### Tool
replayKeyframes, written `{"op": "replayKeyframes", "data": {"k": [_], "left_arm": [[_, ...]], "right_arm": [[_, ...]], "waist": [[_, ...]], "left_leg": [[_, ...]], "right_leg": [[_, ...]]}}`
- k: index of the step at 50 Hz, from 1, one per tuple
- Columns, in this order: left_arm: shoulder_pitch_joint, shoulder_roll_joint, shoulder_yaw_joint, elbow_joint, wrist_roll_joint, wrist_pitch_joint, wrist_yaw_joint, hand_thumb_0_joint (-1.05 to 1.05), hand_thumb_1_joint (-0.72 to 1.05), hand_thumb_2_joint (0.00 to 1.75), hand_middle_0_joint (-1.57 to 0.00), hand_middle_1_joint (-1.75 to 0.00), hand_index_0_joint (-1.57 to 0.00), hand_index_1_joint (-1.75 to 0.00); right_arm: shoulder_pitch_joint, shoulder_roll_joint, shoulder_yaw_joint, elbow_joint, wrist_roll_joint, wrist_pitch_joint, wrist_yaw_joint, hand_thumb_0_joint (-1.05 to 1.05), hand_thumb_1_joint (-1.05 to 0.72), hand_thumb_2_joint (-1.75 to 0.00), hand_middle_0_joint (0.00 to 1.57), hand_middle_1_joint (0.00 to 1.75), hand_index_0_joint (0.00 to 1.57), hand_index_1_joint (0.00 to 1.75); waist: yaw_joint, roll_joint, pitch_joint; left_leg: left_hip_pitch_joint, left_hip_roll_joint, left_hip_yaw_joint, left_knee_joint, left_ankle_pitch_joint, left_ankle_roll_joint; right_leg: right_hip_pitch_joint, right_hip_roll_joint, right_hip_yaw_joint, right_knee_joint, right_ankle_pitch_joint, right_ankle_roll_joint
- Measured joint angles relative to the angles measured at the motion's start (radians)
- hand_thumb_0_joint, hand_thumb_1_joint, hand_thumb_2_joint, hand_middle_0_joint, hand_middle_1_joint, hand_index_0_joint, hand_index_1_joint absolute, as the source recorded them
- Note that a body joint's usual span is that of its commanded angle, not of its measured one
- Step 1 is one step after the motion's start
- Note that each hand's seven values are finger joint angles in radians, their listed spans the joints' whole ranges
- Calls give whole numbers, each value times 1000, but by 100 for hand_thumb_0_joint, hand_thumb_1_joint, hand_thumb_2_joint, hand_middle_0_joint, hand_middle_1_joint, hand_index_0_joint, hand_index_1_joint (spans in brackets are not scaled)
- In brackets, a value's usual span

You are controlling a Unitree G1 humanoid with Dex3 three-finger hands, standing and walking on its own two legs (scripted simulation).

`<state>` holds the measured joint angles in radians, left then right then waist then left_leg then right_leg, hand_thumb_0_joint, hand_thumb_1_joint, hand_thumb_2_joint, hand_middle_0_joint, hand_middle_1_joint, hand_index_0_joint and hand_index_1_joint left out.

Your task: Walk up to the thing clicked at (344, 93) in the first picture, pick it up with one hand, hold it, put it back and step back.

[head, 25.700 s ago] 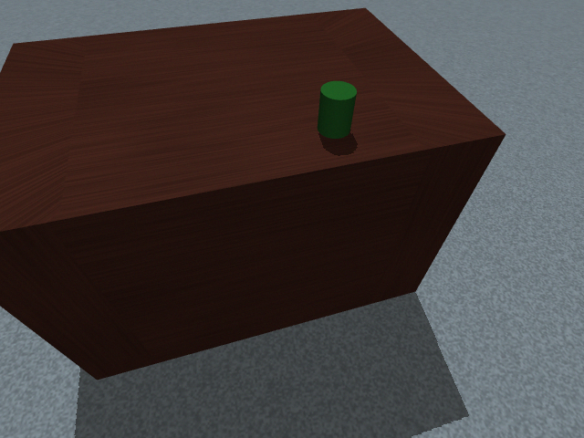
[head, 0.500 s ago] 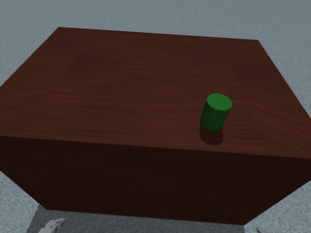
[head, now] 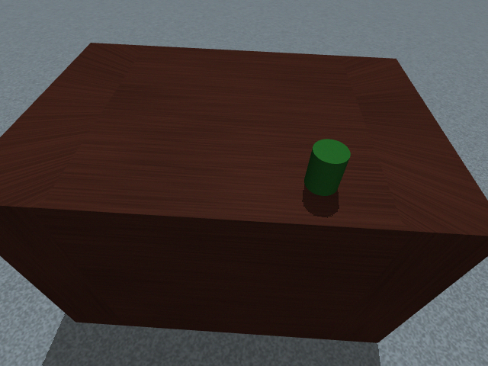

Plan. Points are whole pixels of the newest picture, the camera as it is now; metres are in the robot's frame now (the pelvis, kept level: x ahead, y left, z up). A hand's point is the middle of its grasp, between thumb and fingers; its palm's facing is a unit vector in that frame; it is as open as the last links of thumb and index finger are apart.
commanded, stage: home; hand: right
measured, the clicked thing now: (325, 168) +0.51 -0.16 +0.02
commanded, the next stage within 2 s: stand in 0.98 s
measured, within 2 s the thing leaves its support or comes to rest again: neither
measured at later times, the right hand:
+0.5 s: hand out of the picture +0.07 -0.25 -0.16, palm faces -0.05 +0.94 -0.35, open 17.5 cm
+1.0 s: hand out of the picture +0.07 -0.25 -0.16, palm faces -0.03 +0.94 -0.34, open 17.5 cm
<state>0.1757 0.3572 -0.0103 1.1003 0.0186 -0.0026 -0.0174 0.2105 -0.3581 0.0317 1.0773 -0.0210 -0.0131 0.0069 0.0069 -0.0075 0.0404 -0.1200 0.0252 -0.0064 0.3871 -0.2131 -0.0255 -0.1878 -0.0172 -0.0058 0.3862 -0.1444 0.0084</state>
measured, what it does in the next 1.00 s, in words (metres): stands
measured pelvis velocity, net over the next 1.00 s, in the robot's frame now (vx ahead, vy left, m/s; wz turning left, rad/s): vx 0.02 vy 0.00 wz -0.01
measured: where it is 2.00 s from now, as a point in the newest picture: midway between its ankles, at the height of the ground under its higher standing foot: outside the picture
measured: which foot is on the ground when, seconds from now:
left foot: down 0.00-1.00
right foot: down 0.00-1.00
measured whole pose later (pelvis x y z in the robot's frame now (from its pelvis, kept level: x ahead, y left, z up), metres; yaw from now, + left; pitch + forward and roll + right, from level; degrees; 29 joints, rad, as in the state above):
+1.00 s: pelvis +0.02 +0.00 +0.00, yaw -1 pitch -2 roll +0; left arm 0.11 0.35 -0.01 1.15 0.01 -0.01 -0.01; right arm 0.15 -0.36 0.01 1.12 -0.01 -0.01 0.00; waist 0.00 0.00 0.05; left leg -0.08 0.03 0.01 0.32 -0.21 -0.03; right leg -0.17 -0.01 0.01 0.34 -0.14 0.01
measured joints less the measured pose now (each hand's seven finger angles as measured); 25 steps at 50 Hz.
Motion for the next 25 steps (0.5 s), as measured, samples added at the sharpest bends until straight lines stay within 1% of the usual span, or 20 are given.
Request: {"op": "replayKeyframes", "data": {"k": [10,25], "left_arm": [[-11,4,5,27,-1,-3,2,1,90,90,-20,-30,-20,-30],[-47,-5,0,40,-6,-5,7,1,90,90,-20,-30,-20,-30]], "right_arm": [[-17,-4,-6,18,4,-1,-2,0,55,-4,6,5,5,5],[-57,-2,-6,30,11,-3,-7,0,55,-3,6,5,5,4]], "waist": [[3,2,3],[1,6,7]], "left_leg": [[-2,-1,5,-13,6,0],[21,-3,8,-40,4,2]], "right_leg": [[-7,0,5,-7,4,1],[11,-3,7,-24,-2,4]]}}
